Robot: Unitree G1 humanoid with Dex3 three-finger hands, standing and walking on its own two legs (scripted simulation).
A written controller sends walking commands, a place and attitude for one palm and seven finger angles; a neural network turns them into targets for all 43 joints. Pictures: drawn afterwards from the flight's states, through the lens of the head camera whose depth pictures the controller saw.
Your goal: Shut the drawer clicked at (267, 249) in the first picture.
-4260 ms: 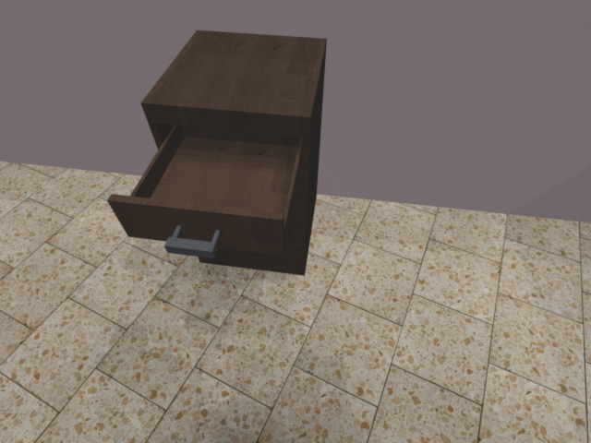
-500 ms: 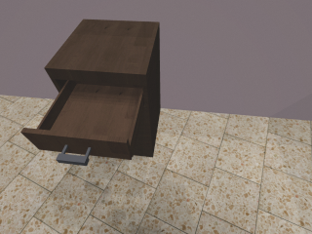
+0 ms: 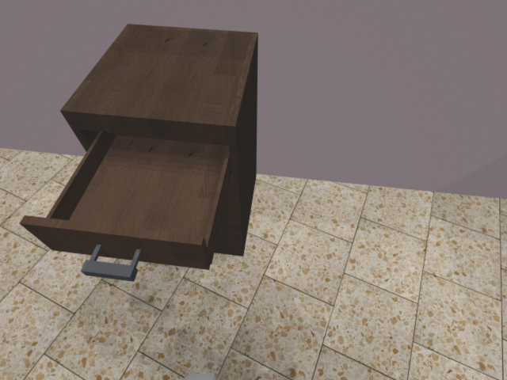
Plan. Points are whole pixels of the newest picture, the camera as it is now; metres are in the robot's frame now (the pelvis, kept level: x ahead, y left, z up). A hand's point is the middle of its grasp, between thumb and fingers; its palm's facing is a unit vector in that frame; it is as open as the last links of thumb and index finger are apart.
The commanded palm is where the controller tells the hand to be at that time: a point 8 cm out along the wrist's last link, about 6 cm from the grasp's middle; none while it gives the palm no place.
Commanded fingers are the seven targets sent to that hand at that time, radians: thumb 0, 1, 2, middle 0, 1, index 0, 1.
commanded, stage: come to a stop and stand still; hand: left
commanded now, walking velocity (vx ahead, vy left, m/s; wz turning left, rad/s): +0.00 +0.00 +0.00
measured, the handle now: (114, 261) +0.34 +0.33 -0.16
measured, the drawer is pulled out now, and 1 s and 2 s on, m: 0.28 0.28 0.28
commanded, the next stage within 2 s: look again from close up in 0.94 s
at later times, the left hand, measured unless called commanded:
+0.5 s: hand out of the picture +0.02 +0.21 -0.16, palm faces +0.00 -0.97 -0.24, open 7.4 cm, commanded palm none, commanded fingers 0.00 0.90 0.90 -0.20 -0.30 -0.20 -0.30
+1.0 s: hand out of the picture -0.10 +0.17 -0.17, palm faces +0.02 -0.99 -0.16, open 7.4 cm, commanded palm none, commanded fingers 0.00 0.90 0.90 -0.20 -0.30 -0.20 -0.30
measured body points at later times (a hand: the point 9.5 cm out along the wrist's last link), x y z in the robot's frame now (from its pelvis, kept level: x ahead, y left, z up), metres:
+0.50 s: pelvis -0.04 +0.02 +0.00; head -0.06 +0.01 +0.45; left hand +0.02 +0.26 -0.14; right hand -0.02 -0.21 -0.16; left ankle -0.01 +0.13 -0.74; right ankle -0.04 -0.09 -0.74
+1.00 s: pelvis -0.06 +0.02 +0.00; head -0.06 +0.02 +0.45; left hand -0.10 +0.23 -0.16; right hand -0.09 -0.18 -0.16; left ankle -0.01 +0.14 -0.74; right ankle -0.04 -0.09 -0.74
